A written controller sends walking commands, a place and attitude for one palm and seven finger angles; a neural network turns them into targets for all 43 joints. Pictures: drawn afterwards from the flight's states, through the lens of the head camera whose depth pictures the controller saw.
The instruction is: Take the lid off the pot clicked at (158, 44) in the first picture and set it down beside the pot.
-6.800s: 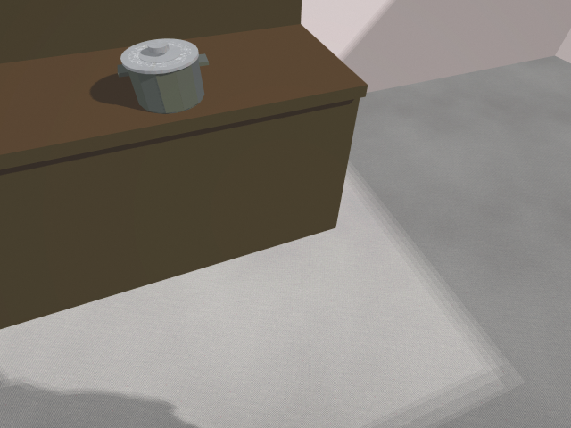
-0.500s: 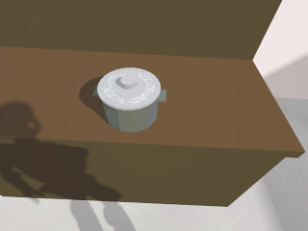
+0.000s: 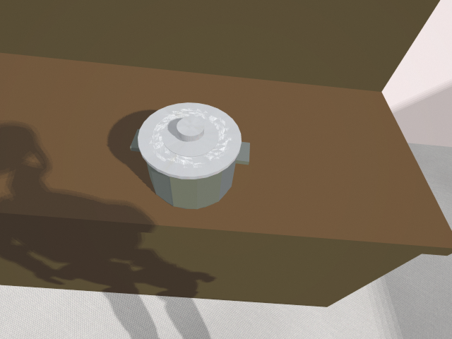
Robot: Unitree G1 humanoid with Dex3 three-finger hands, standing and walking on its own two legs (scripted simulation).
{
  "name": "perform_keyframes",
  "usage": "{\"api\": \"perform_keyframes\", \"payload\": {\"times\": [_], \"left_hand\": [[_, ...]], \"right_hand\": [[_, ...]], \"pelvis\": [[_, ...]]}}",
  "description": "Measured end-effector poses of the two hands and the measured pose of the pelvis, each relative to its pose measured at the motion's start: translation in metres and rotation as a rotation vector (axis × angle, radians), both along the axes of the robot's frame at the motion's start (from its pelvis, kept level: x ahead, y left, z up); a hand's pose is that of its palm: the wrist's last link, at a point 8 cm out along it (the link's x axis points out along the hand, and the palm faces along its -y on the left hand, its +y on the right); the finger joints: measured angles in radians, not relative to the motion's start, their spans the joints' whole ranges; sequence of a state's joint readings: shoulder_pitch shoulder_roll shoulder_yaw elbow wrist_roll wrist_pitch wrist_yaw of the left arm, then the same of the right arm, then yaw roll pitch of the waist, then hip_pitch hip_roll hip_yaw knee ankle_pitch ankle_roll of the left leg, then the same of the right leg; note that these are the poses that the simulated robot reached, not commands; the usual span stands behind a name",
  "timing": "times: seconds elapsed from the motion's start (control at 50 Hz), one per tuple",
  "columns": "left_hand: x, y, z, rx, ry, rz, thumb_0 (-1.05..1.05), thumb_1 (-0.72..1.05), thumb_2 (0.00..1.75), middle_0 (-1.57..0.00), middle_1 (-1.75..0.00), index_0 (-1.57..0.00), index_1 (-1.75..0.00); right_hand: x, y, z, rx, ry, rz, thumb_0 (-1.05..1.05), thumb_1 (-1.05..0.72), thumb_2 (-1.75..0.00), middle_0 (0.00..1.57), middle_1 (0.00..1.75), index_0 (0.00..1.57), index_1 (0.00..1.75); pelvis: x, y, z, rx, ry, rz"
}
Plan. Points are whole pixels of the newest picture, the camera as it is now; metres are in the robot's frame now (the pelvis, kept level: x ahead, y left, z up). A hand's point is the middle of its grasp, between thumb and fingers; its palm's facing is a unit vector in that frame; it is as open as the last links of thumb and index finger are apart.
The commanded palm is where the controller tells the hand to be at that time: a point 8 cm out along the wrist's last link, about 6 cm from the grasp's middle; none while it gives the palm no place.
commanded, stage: come to a stop and stand still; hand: left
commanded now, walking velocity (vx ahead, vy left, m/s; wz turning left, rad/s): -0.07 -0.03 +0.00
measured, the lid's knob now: (190, 128) +0.46 +0.12 +0.10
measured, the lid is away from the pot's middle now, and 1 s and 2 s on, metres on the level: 0.00 0.00 0.00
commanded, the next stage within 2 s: look again from close up in 0.84 s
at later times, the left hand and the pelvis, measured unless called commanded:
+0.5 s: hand out of the picture +0.07 +0.14 -0.16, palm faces -0.01 -0.96 -0.29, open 7.4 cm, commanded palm none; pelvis +0.04 -0.06 +0.00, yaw +0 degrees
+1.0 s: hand out of the picture +0.06 +0.11 -0.17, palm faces +0.00 -0.98 -0.22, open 7.4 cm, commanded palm none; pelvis +0.05 -0.08 +0.00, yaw +0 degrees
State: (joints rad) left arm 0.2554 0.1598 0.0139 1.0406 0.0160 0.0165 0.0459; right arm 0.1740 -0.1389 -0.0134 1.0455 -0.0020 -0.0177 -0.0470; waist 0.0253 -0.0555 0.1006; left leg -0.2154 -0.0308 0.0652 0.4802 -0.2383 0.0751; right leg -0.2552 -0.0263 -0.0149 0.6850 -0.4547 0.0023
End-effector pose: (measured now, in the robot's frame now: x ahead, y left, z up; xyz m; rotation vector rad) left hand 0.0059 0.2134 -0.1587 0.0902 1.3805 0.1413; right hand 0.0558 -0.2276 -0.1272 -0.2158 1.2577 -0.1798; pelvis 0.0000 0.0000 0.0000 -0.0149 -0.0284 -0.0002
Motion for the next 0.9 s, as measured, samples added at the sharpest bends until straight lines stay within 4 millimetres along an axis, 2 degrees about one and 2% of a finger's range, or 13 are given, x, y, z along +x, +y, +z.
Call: {"api": "perform_keyframes", "payload": {"times": [0.1,0.26,0.38,0.62,0.74,0.9], "left_hand": [[0.026,0.011,0.003,0.059,-0.072,-0.015,0.01,0.92,0.9,-0.19,-0.3,-0.2,-0.3],[0.034,0.009,0.026,0.14,-0.063,-0.067,0.0,0.91,0.9,-0.19,-0.3,-0.2,-0.3],[0.043,-0.005,0.038,0.174,-0.065,-0.078,0.0,0.91,0.9,-0.19,-0.3,-0.2,-0.3],[0.073,-0.057,0.029,0.111,-0.098,-0.072,0.0,0.91,0.9,-0.2,-0.3,-0.2,-0.3],[0.076,-0.064,0.024,0.096,-0.09,-0.064,0.0,0.92,0.9,-0.2,-0.3,-0.2,-0.3],[0.065,-0.063,0.021,0.082,-0.049,-0.055,0.0,0.91,0.9,-0.2,-0.3,-0.2,-0.3]], "right_hand": [[0.003,-0.008,-0.006,0.024,0.01,-0.003,0.0,-0.95,-0.9,0.2,0.3,0.2,0.3],[0.013,-0.029,-0.022,0.084,-0.045,-0.006,0.0,-0.93,-0.9,0.2,0.3,0.2,0.3],[0.021,-0.043,-0.029,0.122,-0.048,0.001,0.01,-0.92,-0.9,0.2,0.3,0.2,0.3],[0.013,-0.074,-0.026,0.099,0.051,-0.001,0.01,-0.91,-0.9,0.2,0.3,0.2,0.3],[0.009,-0.081,-0.022,0.08,0.078,-0.01,0.01,-0.91,-0.9,0.2,0.3,0.2,0.3],[0.003,-0.076,-0.019,0.074,0.101,-0.014,0.01,-0.91,-0.9,0.2,0.3,0.2,0.3]], "pelvis": [[0.003,-0.01,-0.004,0.021,0.001,0.004],[0.016,-0.024,-0.006,0.018,0.023,-0.006],[0.028,-0.043,-0.004,0.031,0.033,-0.006],[0.045,-0.075,-0.002,0.033,0.034,0.0],[0.048,-0.082,-0.001,0.026,0.034,0.0],[0.047,-0.08,0.001,0.02,0.033,-0.002]]}}
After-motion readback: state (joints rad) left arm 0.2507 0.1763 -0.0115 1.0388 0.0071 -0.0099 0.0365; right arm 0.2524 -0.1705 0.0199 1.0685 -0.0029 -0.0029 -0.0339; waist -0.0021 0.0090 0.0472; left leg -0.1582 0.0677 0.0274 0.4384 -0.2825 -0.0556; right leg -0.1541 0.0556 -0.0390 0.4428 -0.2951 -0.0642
